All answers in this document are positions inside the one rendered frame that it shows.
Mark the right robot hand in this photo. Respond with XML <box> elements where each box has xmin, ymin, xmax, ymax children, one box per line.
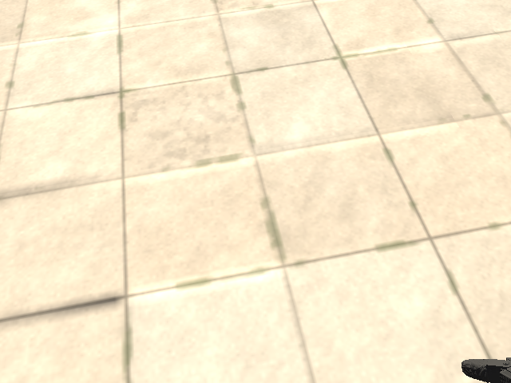
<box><xmin>461</xmin><ymin>357</ymin><xmax>511</xmax><ymax>383</ymax></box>

